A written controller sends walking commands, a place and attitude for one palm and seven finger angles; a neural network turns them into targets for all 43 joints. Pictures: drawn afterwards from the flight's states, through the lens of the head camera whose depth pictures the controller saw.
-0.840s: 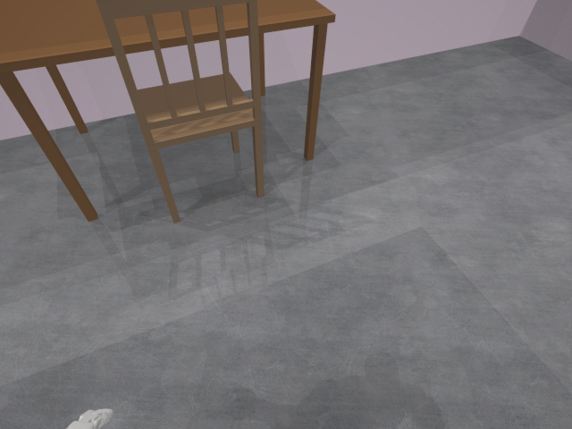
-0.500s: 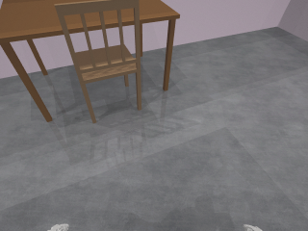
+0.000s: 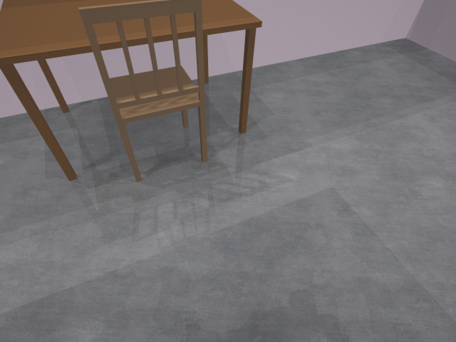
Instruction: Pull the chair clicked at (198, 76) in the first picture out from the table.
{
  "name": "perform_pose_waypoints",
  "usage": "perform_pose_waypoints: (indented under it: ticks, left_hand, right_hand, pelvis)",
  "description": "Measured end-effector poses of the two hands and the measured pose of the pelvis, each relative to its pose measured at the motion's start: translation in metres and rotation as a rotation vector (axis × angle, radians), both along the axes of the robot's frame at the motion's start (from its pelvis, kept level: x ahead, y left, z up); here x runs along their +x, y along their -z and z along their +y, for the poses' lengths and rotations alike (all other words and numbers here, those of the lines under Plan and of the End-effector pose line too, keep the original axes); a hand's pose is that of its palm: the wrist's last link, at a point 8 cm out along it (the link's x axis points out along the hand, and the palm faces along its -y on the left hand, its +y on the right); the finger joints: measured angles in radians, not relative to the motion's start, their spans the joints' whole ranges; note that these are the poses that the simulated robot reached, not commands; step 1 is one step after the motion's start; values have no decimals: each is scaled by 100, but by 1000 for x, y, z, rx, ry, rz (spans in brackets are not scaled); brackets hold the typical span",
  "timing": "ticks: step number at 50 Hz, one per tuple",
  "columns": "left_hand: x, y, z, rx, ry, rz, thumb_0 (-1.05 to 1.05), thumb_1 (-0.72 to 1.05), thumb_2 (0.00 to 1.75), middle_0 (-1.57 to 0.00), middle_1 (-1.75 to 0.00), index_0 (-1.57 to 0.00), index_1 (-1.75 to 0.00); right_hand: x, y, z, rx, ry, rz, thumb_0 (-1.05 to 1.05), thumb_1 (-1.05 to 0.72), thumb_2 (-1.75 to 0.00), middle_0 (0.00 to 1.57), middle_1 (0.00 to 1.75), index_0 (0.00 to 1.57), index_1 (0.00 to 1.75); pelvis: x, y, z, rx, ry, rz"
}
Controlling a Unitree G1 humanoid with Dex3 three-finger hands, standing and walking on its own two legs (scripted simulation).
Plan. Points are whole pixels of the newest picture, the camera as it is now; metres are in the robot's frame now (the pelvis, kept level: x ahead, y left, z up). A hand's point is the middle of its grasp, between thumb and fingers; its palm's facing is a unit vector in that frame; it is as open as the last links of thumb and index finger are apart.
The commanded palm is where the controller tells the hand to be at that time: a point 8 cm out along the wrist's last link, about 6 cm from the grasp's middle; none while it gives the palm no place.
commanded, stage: stand and wait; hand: left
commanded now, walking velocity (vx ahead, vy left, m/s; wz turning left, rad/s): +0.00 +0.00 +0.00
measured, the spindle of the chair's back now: (153, 59) +1.17 +0.39 -0.08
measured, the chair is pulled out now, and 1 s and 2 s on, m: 0.00 0.00 0.00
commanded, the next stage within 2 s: look at it before walking up in 0.30 s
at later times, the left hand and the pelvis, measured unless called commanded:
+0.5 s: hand out of the picture +0.06 +0.24 -0.16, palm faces -0.03 -0.94 -0.33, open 7.4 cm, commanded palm none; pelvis -0.01 +0.00 +0.00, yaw +0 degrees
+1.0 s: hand out of the picture +0.07 +0.24 -0.16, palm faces -0.03 -0.94 -0.33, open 7.4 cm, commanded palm none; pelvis +0.00 -0.01 +0.00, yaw +0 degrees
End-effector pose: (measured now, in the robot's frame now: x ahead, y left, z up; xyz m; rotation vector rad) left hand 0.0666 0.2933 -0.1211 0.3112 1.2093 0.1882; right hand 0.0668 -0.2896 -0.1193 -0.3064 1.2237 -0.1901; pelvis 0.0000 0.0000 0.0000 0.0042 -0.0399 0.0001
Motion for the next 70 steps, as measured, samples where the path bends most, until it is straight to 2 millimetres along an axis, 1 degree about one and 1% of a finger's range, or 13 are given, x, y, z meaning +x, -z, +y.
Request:
perform_pose_waypoints:
  ticks: [12, 25, 41, 53, 57, 61, 64, 67, 69, 70]
  left_hand:
    - [-3, 0, -5, -10, 9, -6, 1, 91, 90, -20, -29, -20, -30]
    - [-10, 1, -7, -8, 3, 17, 1, 91, 90, -20, -29, -20, -30]
    - [-3, -1, -7, -3, 10, 5, 1, 91, 90, -20, -29, -20, -30]
    - [-1, 0, -9, -4, 7, 3, 0, 91, 90, -20, -29, -20, -30]
    - [-9, 9, -19, -36, -5, 35, 0, 91, 90, -20, -29, -20, -30]
    - [-24, 24, -33, -94, -29, 94, 0, 91, 90, -20, -29, -20, -30]
    - [-36, 37, -43, -140, -59, 149, 0, 91, 90, -20, -29, -20, -30]
    - [-46, 47, -49, -180, -88, 215, 0, 91, 90, -20, -29, -20, -30]
    - [-48, 52, -50, -199, -87, 273, 0, 91, 90, -20, -29, -20, -30]
    - [-45, 53, -50, -203, -77, 300, 0, 91, 90, -20, -29, -20, -30]
  right_hand:
    - [-4, 0, 1, 8, -2, -10, 0, -90, -90, 20, 30, 20, 30]
    - [-6, 1, -1, 8, 2, 3, 0, -90, -90, 20, 30, 20, 30]
    - [0, -1, -4, 6, -2, -8, 0, -90, -90, 20, 30, 20, 30]
    - [0, -1, -3, 6, -1, -3, 0, -90, -90, 20, 30, 20, 30]
    - [-7, 7, 8, 30, 12, 23, 0, -91, -90, 20, 29, 20, 30]
    - [-21, 19, 26, 67, 38, 74, 0, -91, -90, 20, 29, 20, 30]
    - [-31, 27, 42, 88, 65, 125, 0, -91, -90, 20, 29, 20, 30]
    - [-34, 31, 60, 98, 102, 165, 0, -91, -90, 20, 29, 20, 30]
    - [-35, 31, 72, 104, 137, 162, 0, -91, -90, 20, 29, 20, 30]
    - [-37, 31, 78, 106, 158, 158, 0, -91, -90, 20, 29, 20, 30]
  pelvis:
    - [-7, -1, -1, 1, 3, 3]
    - [-6, -1, -3, 1, 4, 6]
    - [-5, -2, -5, 0, 6, 6]
    - [-3, -2, -5, 0, 7, 7]
    - [6, 2, -4, -3, 17, 14]
    - [21, 7, -1, -11, 23, 23]
    - [36, 13, 4, -27, 22, 28]
    - [55, 18, 13, -31, 32, 34]
    - [67, 20, 18, -17, 56, 34]
    - [73, 20, 20, -17, 65, 32]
